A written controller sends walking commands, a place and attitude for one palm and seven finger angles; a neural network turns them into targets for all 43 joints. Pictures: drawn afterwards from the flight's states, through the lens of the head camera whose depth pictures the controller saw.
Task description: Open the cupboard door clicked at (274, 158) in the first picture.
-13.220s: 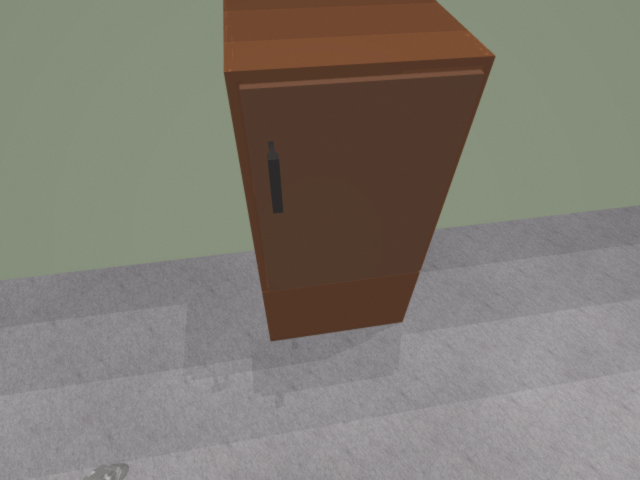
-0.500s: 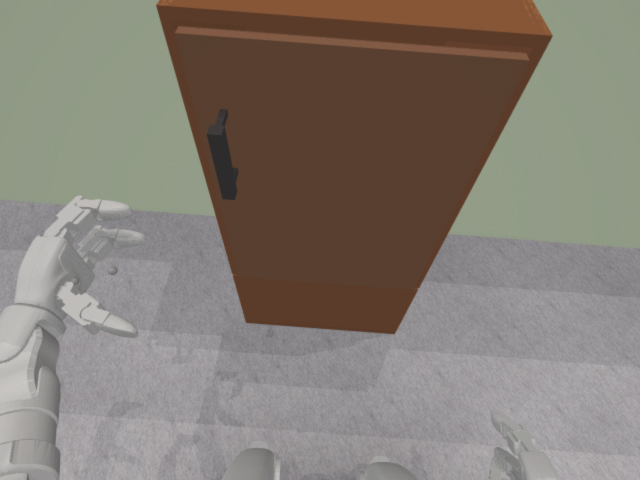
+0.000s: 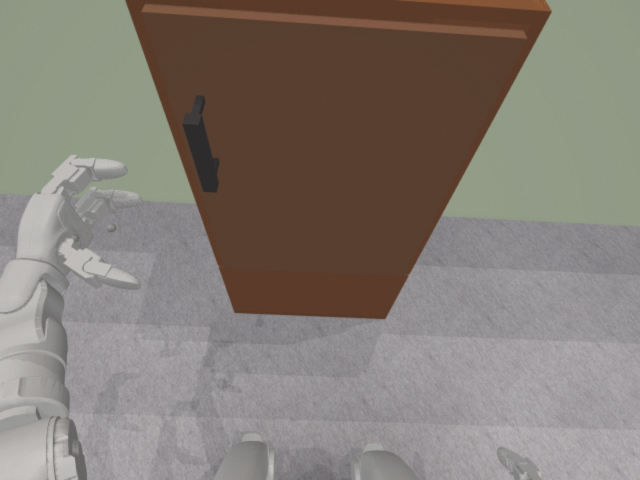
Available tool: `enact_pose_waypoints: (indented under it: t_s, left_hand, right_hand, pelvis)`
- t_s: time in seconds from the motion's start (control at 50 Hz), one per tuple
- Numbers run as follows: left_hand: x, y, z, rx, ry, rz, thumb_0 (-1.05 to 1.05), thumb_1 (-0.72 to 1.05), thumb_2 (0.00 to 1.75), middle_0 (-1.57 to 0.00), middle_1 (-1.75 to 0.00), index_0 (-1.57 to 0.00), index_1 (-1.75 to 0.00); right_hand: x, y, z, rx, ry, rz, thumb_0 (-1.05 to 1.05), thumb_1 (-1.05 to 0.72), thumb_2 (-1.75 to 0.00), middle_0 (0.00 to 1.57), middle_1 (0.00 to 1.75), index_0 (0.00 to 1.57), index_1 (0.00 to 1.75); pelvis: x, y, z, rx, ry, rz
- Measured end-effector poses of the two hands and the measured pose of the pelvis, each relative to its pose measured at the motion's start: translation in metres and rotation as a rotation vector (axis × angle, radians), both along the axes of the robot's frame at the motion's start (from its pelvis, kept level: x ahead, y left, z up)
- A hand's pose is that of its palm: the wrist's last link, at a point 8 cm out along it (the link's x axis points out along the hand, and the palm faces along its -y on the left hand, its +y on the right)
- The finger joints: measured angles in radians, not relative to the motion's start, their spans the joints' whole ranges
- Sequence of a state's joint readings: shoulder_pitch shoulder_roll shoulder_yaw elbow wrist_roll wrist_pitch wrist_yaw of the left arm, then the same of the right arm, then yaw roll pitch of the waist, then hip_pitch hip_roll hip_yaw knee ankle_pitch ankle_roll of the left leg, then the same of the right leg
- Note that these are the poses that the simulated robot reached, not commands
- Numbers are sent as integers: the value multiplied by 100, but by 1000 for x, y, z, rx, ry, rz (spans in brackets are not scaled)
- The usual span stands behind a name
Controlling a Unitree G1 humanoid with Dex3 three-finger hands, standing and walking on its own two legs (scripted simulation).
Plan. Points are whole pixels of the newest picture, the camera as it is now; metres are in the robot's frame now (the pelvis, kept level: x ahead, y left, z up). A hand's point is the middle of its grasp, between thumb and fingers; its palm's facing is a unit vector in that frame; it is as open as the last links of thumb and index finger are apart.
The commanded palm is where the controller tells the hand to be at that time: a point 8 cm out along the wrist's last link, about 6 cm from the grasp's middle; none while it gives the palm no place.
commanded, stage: move the hooked fingers beside the handle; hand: left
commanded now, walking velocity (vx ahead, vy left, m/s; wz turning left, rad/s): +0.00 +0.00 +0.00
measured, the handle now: (205, 146) +0.54 +0.17 +0.06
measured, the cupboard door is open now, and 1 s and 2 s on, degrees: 0 0 0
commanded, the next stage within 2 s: slide the fingers in behind the handle in 1.52 s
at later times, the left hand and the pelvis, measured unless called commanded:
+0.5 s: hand (143, 183) +0.47 +0.24 +0.06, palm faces -0.04 -1.00 -0.01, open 14.0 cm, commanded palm +0.45 +0.29 +0.06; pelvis +0.00 +0.01 -0.01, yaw -1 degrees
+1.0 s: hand (150, 171) +0.49 +0.24 +0.06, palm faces -0.03 -1.00 +0.00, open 14.0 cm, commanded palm +0.47 +0.28 +0.06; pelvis +0.00 +0.01 -0.01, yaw -2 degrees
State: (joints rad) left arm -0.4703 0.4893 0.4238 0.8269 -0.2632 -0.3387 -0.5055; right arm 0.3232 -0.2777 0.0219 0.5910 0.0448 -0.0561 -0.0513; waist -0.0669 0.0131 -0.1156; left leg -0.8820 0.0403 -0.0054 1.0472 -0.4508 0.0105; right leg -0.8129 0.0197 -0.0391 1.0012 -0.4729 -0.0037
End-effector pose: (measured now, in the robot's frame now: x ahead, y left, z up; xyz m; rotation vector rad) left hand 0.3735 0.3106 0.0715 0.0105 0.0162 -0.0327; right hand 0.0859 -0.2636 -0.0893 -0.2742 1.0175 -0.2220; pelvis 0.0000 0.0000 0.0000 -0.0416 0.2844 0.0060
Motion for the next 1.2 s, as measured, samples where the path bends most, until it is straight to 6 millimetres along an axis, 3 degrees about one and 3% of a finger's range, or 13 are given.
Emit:
enact_pose_waypoints:
  t_s: [0.2, 0.56, 0.78, 0.94, 1.2]
  left_hand:
    - [30, -8, -4, -5, -2, -6, -1, -50, 30, -30, -120, -30, -120]
    - [83, -18, -7, -6, 17, -7, -1, -50, 30, -30, -120, -30, -120]
    - [107, -18, -5, -2, 11, -2, -1, -50, 30, -30, -120, -30, -120]
    - [104, -20, -10, -7, 20, -8, -1, -50, 30, -30, -120, -30, -120]
    - [89, -15, -6, -1, 6, -3, -1, -50, 30, -30, -120, -30, -120]
  right_hand:
    - [-14, 0, -7, -9, 59, -19, 0, -90, -90, 21, 30, 20, 30]
    - [-69, 1, -16, -17, 244, -100, 0, -90, -90, 21, 30, 20, 30]
    - [-90, 3, -16, -19, 319, -136, 0, -90, -90, 21, 30, 20, 30]
    - [-88, 7, -15, -2, 332, -140, 0, -90, -90, 21, 30, 20, 30]
    - [-58, 8, -13, -2, 262, -100, 0, -90, -90, 21, 30, 20, 30]
  pelvis:
    - [-3, 3, -5, -4, 26, -4]
    - [-4, 6, -13, -13, 80, -16]
    - [-1, 7, -16, -20, 109, -23]
    - [3, 9, -13, -19, 110, -30]
    - [4, 10, -10, -24, 86, -15]
